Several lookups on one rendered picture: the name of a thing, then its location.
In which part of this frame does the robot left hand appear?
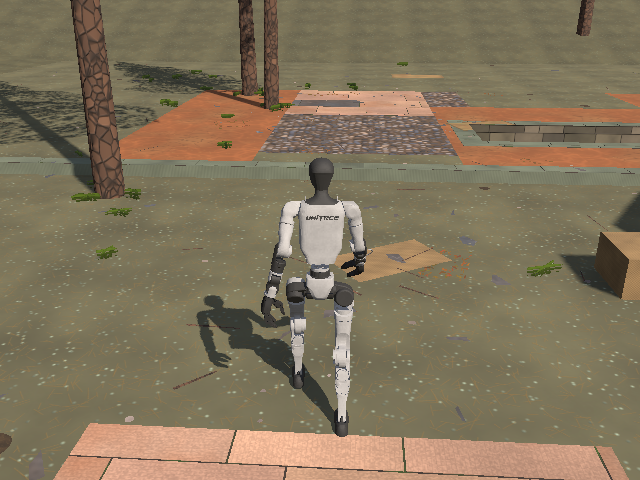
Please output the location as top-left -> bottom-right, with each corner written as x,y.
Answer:
261,296 -> 285,328

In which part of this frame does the robot right upper arm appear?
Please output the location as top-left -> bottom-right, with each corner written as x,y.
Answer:
341,201 -> 365,253

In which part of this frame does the robot right hand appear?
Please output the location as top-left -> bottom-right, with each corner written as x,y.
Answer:
341,259 -> 364,277

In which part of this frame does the left robot forearm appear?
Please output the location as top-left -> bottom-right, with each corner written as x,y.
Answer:
264,243 -> 286,298

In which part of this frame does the right robot thigh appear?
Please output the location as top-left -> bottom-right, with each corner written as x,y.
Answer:
333,281 -> 354,368

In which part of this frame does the robot right foot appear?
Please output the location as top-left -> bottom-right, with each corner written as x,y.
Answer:
334,408 -> 349,437

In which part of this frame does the robot left upper arm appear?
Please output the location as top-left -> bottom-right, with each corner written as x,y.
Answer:
277,201 -> 301,258

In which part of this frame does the right robot forearm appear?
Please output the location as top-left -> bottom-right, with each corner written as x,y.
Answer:
353,238 -> 367,267

